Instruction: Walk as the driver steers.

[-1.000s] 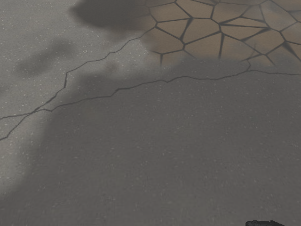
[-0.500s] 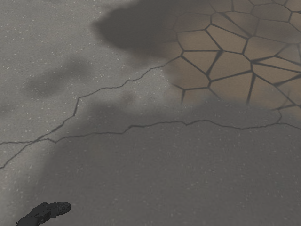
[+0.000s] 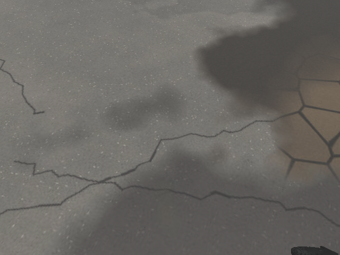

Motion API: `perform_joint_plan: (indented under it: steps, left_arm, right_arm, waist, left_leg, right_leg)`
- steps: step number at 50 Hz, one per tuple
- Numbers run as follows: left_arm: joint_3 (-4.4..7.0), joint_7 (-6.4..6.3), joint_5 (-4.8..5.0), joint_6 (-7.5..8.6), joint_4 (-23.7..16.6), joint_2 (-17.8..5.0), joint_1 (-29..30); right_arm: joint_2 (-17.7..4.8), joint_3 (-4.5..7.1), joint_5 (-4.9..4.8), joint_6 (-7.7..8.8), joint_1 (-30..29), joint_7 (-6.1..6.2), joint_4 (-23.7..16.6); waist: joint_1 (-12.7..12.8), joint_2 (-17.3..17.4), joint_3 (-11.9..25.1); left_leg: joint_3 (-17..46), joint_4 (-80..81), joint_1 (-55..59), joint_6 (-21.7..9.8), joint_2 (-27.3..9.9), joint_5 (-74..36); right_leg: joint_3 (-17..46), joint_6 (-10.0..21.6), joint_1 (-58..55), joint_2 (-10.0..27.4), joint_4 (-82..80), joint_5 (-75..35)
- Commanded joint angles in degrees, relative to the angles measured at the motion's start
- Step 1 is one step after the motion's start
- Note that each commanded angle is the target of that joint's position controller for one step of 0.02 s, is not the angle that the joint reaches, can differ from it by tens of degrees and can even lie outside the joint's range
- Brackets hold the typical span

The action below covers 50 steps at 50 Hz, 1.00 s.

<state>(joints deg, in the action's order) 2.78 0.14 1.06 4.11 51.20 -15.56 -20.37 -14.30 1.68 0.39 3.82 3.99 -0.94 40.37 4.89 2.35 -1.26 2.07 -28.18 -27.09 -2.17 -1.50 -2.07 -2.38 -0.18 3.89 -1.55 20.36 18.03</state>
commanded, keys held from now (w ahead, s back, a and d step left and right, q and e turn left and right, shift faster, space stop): no key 0.06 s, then e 0.84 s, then no key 0.06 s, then w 0.04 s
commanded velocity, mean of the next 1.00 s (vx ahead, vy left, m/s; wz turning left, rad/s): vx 0.04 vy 0.00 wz -0.39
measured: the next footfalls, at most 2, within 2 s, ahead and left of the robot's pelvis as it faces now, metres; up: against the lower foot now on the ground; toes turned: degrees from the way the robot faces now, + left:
right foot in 0.42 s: +0.06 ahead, -0.12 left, +0.00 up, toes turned -12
left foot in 0.94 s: +0.15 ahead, +0.09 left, +0.00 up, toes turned -32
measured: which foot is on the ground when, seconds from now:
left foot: down 0.00-0.42, up 0.44-0.92, down 0.94-1.00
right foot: down 0.00-0.02, up 0.04-0.40, down 0.42-0.94, up 0.96-1.00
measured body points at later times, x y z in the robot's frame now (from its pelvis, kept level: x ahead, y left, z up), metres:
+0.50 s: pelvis +0.04 -0.02 -0.01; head +0.06 -0.06 +0.44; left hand +0.17 +0.25 -0.11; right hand +0.15 -0.32 -0.13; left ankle +0.10 +0.11 -0.70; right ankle +0.02 -0.11 -0.74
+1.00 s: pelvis +0.06 +0.01 +0.00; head +0.09 +0.00 +0.45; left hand +0.33 +0.19 -0.10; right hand +0.05 -0.32 -0.10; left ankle +0.11 +0.11 -0.74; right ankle +0.01 -0.10 -0.71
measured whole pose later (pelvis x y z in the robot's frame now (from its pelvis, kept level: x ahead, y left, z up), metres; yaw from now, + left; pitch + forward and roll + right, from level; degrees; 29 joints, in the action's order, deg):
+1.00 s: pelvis +0.06 +0.01 +0.00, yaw -28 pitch +2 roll +1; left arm 4.5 -2.2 0.6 -2.2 38.4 -18.9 -9.6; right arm -16.6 4.6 0.8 1.3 7.0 0.6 47.2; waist 0.6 -2.6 -1.7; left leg 3.1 -26.3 -14.5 -0.7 2.3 12.9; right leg 12.0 0.2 22.7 -7.2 43.6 26.2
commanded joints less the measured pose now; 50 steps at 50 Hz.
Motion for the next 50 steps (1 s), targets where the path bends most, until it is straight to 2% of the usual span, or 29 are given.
perform_joint_plan:
  steps: [1,2,3,4,5,6,8,11,16,18,20,21,22,23,24,25,26,27,28,29,33,38,43,45,46,47,48,49,50]
  left_arm:
    - [0.25,-0.28,-1.79,1.12,-4.07,-5.21,0.42]
    - [-1.55,-0.07,-1.98,1.0,-2.62,-0.56,-7.12]
    - [-0.79,-0.02,-1.04,0.04,-1.82,-4.17,-6.1]
    - [-0.18,-0.21,-0.15,-1.02,-2.54,-6.09,-2.73]
    - [0.03,-0.83,-0.1,-2.19,-2.63,-6.05,-0.4]
    - [0.3,-1.53,-0.5,-3.43,-2.83,-6.16,0.88]
    - [0.44,-2.51,-0.64,-5.2,-2.49,-5.39,-0.33]
    - [1.06,-3.02,-0.64,-5.88,-3.33,-5.63,0.58]
    - [1.44,-2.45,-0.55,-6.25,-6.51,-4.87,5.21]
    - [1.67,-1.76,-0.53,-6.22,-6.91,-4.92,4.61]
    - [2.09,-0.8,-0.73,-6.23,-6.06,-4.95,1.06]
    - [2.58,-0.44,-1.27,-6.27,-5.81,-6.1,-0.26]
    - [3.84,-0.93,-1.6,-6.23,-7.05,-11.15,0.02]
    - [4.73,-1.04,-2.44,-5.79,-9.02,-17.11,1.09]
    - [4.24,-0.94,-4.12,-4.44,-9.71,-14.96,1.34]
    - [3.93,-1.04,-3.64,-3.36,-10.27,-13.54,4.56]
    - [3.86,-1.27,-2.11,-3.0,-11.21,-12.3,8.11]
    - [3.32,-1.5,-0.87,-2.98,-11.86,-10.72,9.9]
    - [2.85,-1.76,-0.62,-3.07,-12.06,-9.67,9.66]
    - [2.7,-1.93,-0.71,-3.21,-12.09,-9.27,8.58]
    - [3.29,-2.77,-0.46,-3.82,-12.21,-10.29,5.25]
    - [4.1,-2.9,-0.63,-4.92,-13.94,-12.14,6.59]
    - [4.24,-2.37,-0.27,-5.73,-15.7,-12.2,9.73]
    - [4.14,-2.52,0.45,-6.16,-16.44,-11.92,11.91]
    - [3.82,-2.74,0.67,-6.35,-16.76,-11.03,12.39]
    - [3.07,-2.78,-0.03,-6.42,-16.77,-8.44,10.01]
    - [2.43,-2.6,-0.58,-5.95,-16.97,-5.81,6.21]
    - [3.66,-2.58,-1.17,-5.28,-17.24,-10.53,6.68]
    - [4.42,-2.44,-0.81,-5.1,-16.41,-12.88,6.79]
  right_arm:
    - [-12.53,3.8,1.7,0.42,11.73,1.04,-0.82]
    - [-10.58,2.92,2.24,-0.48,12.36,1.27,-0.68]
    - [-6.39,1.87,0.88,-1.15,13.13,0.74,-0.03]
    - [-5.32,1.52,0.12,-1.28,10.4,0.4,0.19]
    - [-5.16,1.39,0.16,-1.23,7.17,0.31,0.05]
    - [-5.34,1.35,0.46,-1.23,3.75,0.34,-0.2]
    - [-6.89,2.01,1.51,-1.36,-0.73,0.78,-0.02]
    - [-8.77,3.03,0.98,-1.89,-0.75,2.12,0.68]
    - [-8.92,3.62,0.29,-3.09,-0.34,3.82,2.27]
    - [-9.43,3.89,-0.27,-3.66,-1.0,3.99,2.57]
    - [-9.78,4.13,-1.52,-4.36,-2.31,3.99,2.82]
    - [-8.49,4.03,-2.14,-4.68,-0.77,3.93,3.64]
    - [-5.48,3.56,-1.25,-4.98,2.19,3.58,3.9]
    - [-5.09,3.42,-0.06,-4.57,-3.36,3.92,0.45]
    - [-6.67,3.95,0.34,-4.36,-6.56,3.95,-0.21]
    - [-7.82,4.52,-0.38,-4.51,-4.28,3.88,0.73]
    - [-8.39,5.0,-0.28,-4.73,-1.74,4.15,2.6]
    - [-9.0,5.3,0.18,-4.9,-0.88,4.44,3.5]
    - [-8.6,5.33,0.35,-4.8,-0.86,4.38,3.58]
    - [-7.98,5.25,0.1,-4.6,-0.61,4.27,3.5]
    - [-6.37,4.55,-0.68,-3.79,-2.58,4.23,2.76]
    - [-6.72,4.22,-1.07,-3.1,-3.29,3.21,2.7]
    - [-7.99,4.37,-1.55,-1.86,-0.53,2.05,3.1]
    - [-8.38,4.62,-1.57,-1.34,2.79,1.49,3.93]
    - [-9.13,4.9,-1.33,-1.24,5.15,1.32,4.8]
    - [-11.93,5.48,-0.48,-1.47,6.06,1.46,4.73]
    - [-15.72,5.82,0.62,-2.26,3.38,1.89,3.64]
    - [-14.03,5.46,1.85,-2.06,4.85,1.66,3.47]
    - [-11.59,4.69,1.13,-1.75,2.89,1.72,2.75]
  waist:
    - [-6.61,1.29,13.57]
    - [-4.82,11.53,20.17]
    - [-6.25,8.73,20.84]
    - [-6.09,5.94,15.31]
    - [-5.43,3.21,12.05]
    - [-4.44,2.99,9.36]
    - [-2.1,6.01,6.94]
    - [-2.96,5.91,6.61]
    - [-4.41,4.74,5.89]
    - [-3.71,4.77,6.29]
    - [-1.21,4.26,6.68]
    - [-0.94,1.57,5.42]
    - [-3.09,-11.85,3.26]
    - [-2.2,-21.69,-0.36]
    - [-1.02,-15.69,1.47]
    - [-3.55,-12.94,1.7]
    - [-5.18,-9.43,2.14]
    - [-5.52,-9.04,2.64]
    - [-5.65,-8.98,3.65]
    - [-5.59,-8.59,4.83]
    - [-3.82,-9.53,5.63]
    - [-3.0,-11.43,4.86]
    - [-3.67,-12.31,6.35]
    - [-5.81,-11.83,6.96]
    - [-6.75,-10.8,7.41]
    - [-5.44,-4.52,8.97]
    - [-1.6,10.29,6.93]
    - [-3.9,10.93,6.94]
    - [-3.59,6.68,5.11]
  left_leg:
    - [8.22,-0.12,29.37,-6.1,-9.39,-34.84]
    - [19.96,-0.94,39.44,-16.22,-20.84,-43.94]
    - [22.21,1.57,35.73,-17.18,-20.11,-33.59]
    - [19.33,3.72,31.09,-14.79,-17.67,-23.04]
    - [17.05,5.79,26.19,-12.75,-16.11,-15.04]
    - [14.75,8.29,20.29,-11.52,-15.07,-8.3]
    - [9.62,11.94,10.02,-10.45,-12.65,-0.66]
    - [6.17,13.17,8.57,-11.82,-13.07,3.87]
    - [4.38,13.63,11.58,-12.25,-15.62,7.37]
    - [2.85,12.1,12.6,-11.23,-15.78,6.22]
    - [-0.26,7.88,11.75,-8.28,-14.46,6.34]
    - [-3.01,2.57,9.54,-4.74,-12.03,10.35]
    - [-9.78,-12.24,0.79,1.48,-5.63,20.87]
    - [-7.59,-22.35,-12.01,4.59,3.65,38.03]
    - [-0.12,-32.59,-11.99,3.92,2.82,38.8]
    - [1.94,-35.4,-11.97,3.14,1.71,33.29]
    - [2.33,-35.57,-11.89,3.24,1.06,28.61]
    - [2.36,-35.59,-11.92,3.72,0.81,25.71]
    - [2.13,-36.85,-10.2,4.34,1.25,23.69]
    - [2.06,-37.09,-9.48,4.83,1.8,22.31]
    - [2.86,-27.31,-10.77,6.29,2.39,20.46]
    - [3.15,-16.14,-3.2,7.17,3.51,21.42]
    - [3.57,-6.96,4.3,6.06,4.59,22.57]
    - [2.71,3.33,10.23,4.88,4.47,16.29]
    - [2.37,9.4,15.47,3.84,2.61,8.88]
    - [9.12,10.45,22.7,0.83,-5.84,4.06]
    - [21.72,10.17,26.21,-6.76,-16.11,-10.23]
    - [28.83,12.45,22.22,-14.29,-22.4,-3.59]
    - [25.46,13.73,21.12,-13.67,-19.43,9.88]
  right_leg:
    - [2.38,2.1,11.07,5.45,18.04,-18.33]
    - [2.49,-1.27,21.37,1.83,31.5,14.94]
    - [6.36,-2.38,22.79,3.03,36.35,23.4]
    - [6.79,-2.85,25.64,4.36,38.65,22.5]
    - [6.7,-3.28,26.1,5.52,38.32,19.92]
    - [7.0,-3.88,24.35,6.44,36.37,16.93]
    - [5.32,-4.69,17.11,5.97,33.15,11.25]
    - [2.78,-4.04,16.42,4.95,33.19,7.57]
    - [1.83,-2.05,17.88,5.89,29.63,6.02]
    - [0.66,-0.87,15.26,5.28,24.93,4.46]
    - [-1.67,1.51,9.3,3.34,14.5,-2.31]
    - [0.25,3.59,6.69,2.99,7.95,-6.12]
    - [16.31,8.05,3.64,13.16,-1.12,-15.36]
    - [33.59,17.85,4.9,24.07,-5.1,-25.41]
    - [33.07,20.02,6.74,23.2,-5.85,-22.43]
    - [27.44,16.78,6.73,19.91,-4.97,-20.71]
    - [23.6,13.27,6.07,16.8,-3.83,-18.26]
    - [21.88,11.69,5.39,15.71,-3.22,-19.34]
    - [20.65,11.47,5.54,14.58,-2.6,-22.82]
    - [20.05,11.71,4.47,13.94,-2.09,-25.22]
    - [21.4,12.16,-1.9,13.21,-0.67,-25.97]
    - [25.31,12.93,2.18,12.23,-0.41,-20.74]
    - [30.86,12.58,2.78,11.36,1.95,-27.32]
    - [31.49,10.56,3.53,9.36,4.23,-26.99]
    - [29.84,8.3,5.73,7.47,6.08,-22.41]
    - [25.54,5.42,11.87,3.58,12.83,-9.86]
    - [15.18,1.91,23.67,-6.9,23.17,14.42]
    - [13.22,-0.48,27.72,-5.01,35.57,20.31]
    - [13.88,-0.94,29.16,-2.46,40.38,15.04]
Over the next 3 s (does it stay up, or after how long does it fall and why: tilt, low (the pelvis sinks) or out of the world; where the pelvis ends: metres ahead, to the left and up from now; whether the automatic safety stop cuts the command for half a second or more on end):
stays up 0.90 -0.21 0.01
